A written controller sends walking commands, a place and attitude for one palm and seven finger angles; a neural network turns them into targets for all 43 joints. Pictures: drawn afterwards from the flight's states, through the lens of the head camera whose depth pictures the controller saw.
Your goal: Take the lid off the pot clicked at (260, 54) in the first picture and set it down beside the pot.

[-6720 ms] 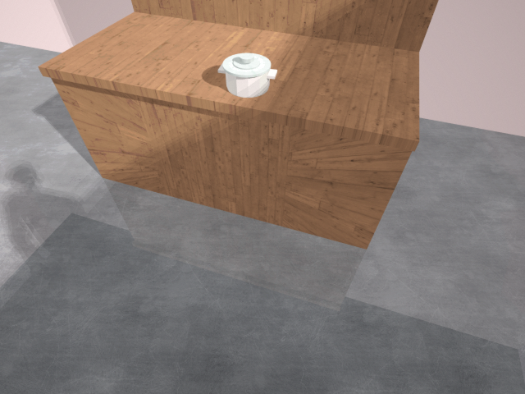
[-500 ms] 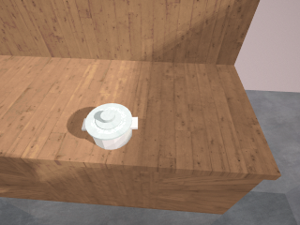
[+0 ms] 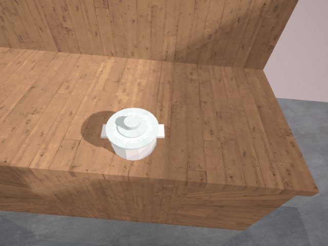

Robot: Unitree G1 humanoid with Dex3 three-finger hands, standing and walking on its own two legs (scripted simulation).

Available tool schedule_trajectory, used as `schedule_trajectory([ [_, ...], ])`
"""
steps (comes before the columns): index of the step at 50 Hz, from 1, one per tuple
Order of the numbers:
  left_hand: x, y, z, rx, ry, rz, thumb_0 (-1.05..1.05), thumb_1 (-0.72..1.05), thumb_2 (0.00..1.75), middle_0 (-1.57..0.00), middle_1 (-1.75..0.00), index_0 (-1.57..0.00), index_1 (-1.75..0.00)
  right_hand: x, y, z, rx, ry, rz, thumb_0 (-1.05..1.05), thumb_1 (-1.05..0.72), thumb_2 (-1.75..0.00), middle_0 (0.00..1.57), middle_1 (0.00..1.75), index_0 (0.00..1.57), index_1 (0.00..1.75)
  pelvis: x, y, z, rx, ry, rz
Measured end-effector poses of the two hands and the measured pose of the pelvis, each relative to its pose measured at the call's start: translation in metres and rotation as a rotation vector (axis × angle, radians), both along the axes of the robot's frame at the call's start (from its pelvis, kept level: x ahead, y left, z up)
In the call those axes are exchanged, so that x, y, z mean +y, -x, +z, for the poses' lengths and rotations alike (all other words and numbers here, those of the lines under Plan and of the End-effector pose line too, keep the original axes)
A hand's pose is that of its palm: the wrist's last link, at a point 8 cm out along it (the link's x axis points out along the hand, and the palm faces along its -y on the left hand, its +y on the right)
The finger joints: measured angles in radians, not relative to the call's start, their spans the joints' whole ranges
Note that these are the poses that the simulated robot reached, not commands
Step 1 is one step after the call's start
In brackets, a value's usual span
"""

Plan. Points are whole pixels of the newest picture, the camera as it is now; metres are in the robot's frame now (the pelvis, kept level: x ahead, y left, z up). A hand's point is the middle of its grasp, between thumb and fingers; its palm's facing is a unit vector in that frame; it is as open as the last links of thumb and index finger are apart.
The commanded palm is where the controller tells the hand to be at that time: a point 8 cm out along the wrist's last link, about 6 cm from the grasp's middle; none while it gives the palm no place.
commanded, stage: look again from close up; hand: left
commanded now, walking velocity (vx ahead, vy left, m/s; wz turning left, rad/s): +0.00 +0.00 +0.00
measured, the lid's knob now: (132, 122) +0.47 +0.13 -0.01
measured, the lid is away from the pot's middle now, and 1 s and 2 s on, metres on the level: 0.00 0.00 0.00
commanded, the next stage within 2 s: lift the closed hand beside the body in 0.56 s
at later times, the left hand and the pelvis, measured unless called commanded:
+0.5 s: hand out of the picture -0.03 +0.18 -0.18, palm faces +0.03 -0.99 -0.17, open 7.4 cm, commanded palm none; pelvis -0.01 +0.01 +0.01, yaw +0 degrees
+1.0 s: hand out of the picture +0.10 +0.18 -0.08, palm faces +0.12 -0.97 -0.21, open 5.2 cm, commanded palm +0.06 +0.24 -0.06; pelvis -0.04 -0.01 +0.00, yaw +0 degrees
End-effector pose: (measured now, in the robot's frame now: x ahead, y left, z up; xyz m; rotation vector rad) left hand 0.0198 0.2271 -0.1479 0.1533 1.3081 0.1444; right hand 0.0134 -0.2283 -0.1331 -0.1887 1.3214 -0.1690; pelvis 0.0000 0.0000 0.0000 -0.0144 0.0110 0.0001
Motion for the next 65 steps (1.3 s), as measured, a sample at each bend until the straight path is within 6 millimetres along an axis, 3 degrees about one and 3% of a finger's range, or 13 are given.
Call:
schedule_trajectory([
  [10, 0.010, 0.021, 0.001, 0.054, 0.008, 0.011, 0.01, 0.91, 0.90, -0.20, -0.30, -0.20, -0.30, 0.010, -0.007, 0.004, -0.010, 0.004, 0.015, 0.01, -0.94, -0.90, 0.20, 0.30, 0.20, 0.30, 0.011, 0.001, 0.003, -0.002, -0.005, 0.004],
  [24, 0.005, 0.055, 0.001, 0.124, 0.029, 0.031, 0.01, 0.91, 0.90, -0.20, -0.30, -0.20, -0.30, 0.013, -0.004, 0.006, 0.000, 0.003, 0.020, 0.00, -0.94, -0.90, 0.20, 0.30, 0.20, 0.30, 0.014, 0.005, 0.005, -0.009, -0.009, 0.007],
  [34, -0.002, 0.062, 0.000, 0.137, 0.038, 0.026, 0.01, 0.90, 0.90, -0.20, -0.30, -0.20, -0.30, 0.013, 0.009, 0.006, 0.030, -0.001, 0.009, 0.01, -0.94, -0.90, 0.20, 0.30, 0.20, 0.30, 0.013, 0.008, 0.005, -0.007, -0.004, 0.007],
  [35, 0.000, 0.053, 0.004, 0.091, 0.032, 0.058, 0.01, 0.90, 0.90, -0.20, -0.31, -0.20, -0.30, 0.012, 0.008, 0.006, 0.010, -0.002, 0.013, 0.01, -0.94, -0.90, 0.20, 0.30, 0.20, 0.30, 0.013, 0.010, 0.005, -0.010, 0.000, 0.010],
  [38, 0.017, -0.004, 0.042, -0.220, -0.080, 0.054, 0.02, 0.93, 0.90, -0.23, -0.33, -0.23, -0.33, 0.010, -0.010, 0.012, -0.161, -0.004, 0.040, 0.01, -0.93, -0.90, 0.20, 0.30, 0.20, 0.30, 0.014, 0.016, 0.004, -0.018, -0.005, 0.018],
  [41, 0.026, -0.057, 0.084, -0.472, -0.170, 0.008, 0.02, 0.93, 0.90, -0.29, -0.39, -0.28, -0.39, 0.010, -0.042, 0.016, -0.333, -0.025, 0.085, 0.01, -0.93, -0.90, 0.20, 0.30, 0.20, 0.30, 0.014, 0.021, 0.004, -0.021, -0.011, 0.025],
  [44, 0.017, -0.084, 0.094, -0.562, -0.164, -0.051, 0.02, 0.93, 0.90, -0.36, -0.48, -0.36, -0.48, 0.009, -0.077, 0.029, -0.478, -0.046, 0.090, 0.01, -0.92, -0.90, 0.20, 0.30, 0.20, 0.30, 0.010, 0.029, 0.002, -0.003, -0.011, 0.011],
  [46, 0.008, -0.082, 0.091, -0.577, -0.115, -0.060, 0.01, 0.93, 0.90, -0.43, -0.56, -0.43, -0.55, 0.006, -0.097, 0.045, -0.561, -0.048, 0.084, 0.01, -0.92, -0.90, 0.20, 0.30, 0.20, 0.30, 0.004, 0.034, 0.001, 0.004, -0.012, -0.003],
  [49, -0.002, -0.062, 0.093, -0.607, -0.063, -0.042, 0.01, 0.92, 0.90, -0.54, -0.68, -0.54, -0.68, 0.000, -0.122, 0.073, -0.674, -0.020, 0.123, 0.01, -0.91, -0.90, 0.20, 0.30, 0.20, 0.30, -0.005, 0.038, 0.000, -0.002, -0.011, -0.006],
  [53, 0.003, -0.036, 0.094, -0.616, -0.096, 0.018, 0.01, 0.91, 0.90, -0.71, -0.86, -0.71, -0.86, -0.008, -0.148, 0.096, -0.750, 0.036, 0.199, 0.01, -0.91, -0.90, 0.20, 0.30, 0.20, 0.30, -0.015, 0.045, -0.001, -0.015, -0.001, 0.019],
  [58, 0.012, -0.020, 0.091, -0.568, -0.148, 0.079, 0.01, 0.90, 0.90, -0.93, -1.10, -0.92, -1.09, -0.014, -0.159, 0.095, -0.740, 0.058, 0.240, 0.01, -0.91, -0.90, 0.20, 0.30, 0.20, 0.30, -0.024, 0.050, -0.002, -0.015, 0.004, 0.039],
  [65, 0.007, -0.022, 0.096, -0.558, -0.178, 0.072, 0.02, 0.90, 0.90, -1.17, -1.36, -1.17, -1.36, -0.013, -0.142, 0.070, -0.651, 0.016, 0.217, 0.01, -0.91, -0.90, 0.20, 0.30, 0.20, 0.30, -0.032, 0.040, -0.001, -0.007, -0.001, 0.041],
])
